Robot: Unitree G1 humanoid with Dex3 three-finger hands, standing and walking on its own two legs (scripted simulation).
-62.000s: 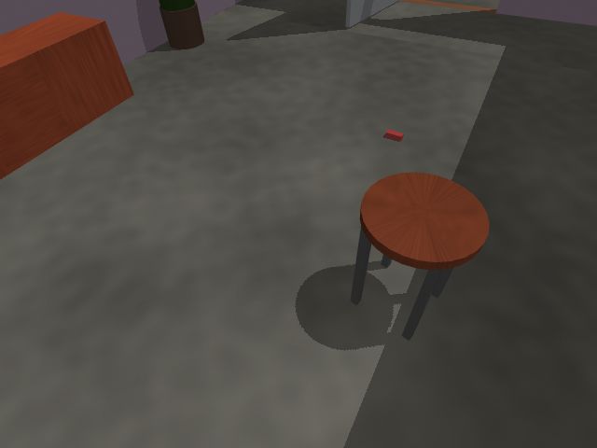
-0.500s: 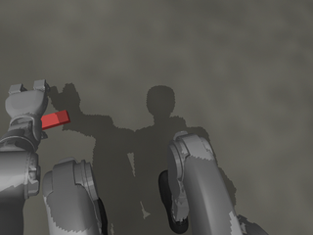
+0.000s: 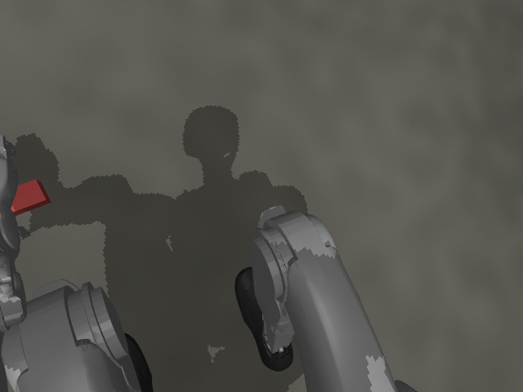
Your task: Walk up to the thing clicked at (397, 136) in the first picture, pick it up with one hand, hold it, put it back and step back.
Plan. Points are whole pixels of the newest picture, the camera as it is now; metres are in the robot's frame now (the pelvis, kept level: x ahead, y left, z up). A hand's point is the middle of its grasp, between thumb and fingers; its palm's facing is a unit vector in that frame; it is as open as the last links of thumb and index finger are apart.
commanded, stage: rest palm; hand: left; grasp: from above
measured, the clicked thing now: (12, 202) +0.44 +0.26 -0.28
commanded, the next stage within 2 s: close in 0.38 s
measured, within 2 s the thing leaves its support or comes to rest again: neither
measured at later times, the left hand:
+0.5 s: hand (9, 205) +0.43 +0.26 -0.25, palm faces -0.45 -0.14 -0.88, open 12.6 cm
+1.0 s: hand (4, 205) +0.44 +0.26 -0.25, palm faces -0.44 -0.13 -0.89, open 10.2 cm
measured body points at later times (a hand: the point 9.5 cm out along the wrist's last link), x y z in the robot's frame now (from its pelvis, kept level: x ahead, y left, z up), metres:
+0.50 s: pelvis -0.01 +0.00 +0.00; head +0.27 +0.10 +0.34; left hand +0.45 +0.26 -0.20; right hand +0.02 -0.25 -0.06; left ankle +0.05 +0.13 -0.26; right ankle +0.11 -0.12 -0.26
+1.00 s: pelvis -0.01 +0.01 +0.01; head +0.27 +0.11 +0.34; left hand +0.45 +0.27 -0.20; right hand +0.03 -0.24 -0.05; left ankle +0.05 +0.13 -0.26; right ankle +0.11 -0.12 -0.26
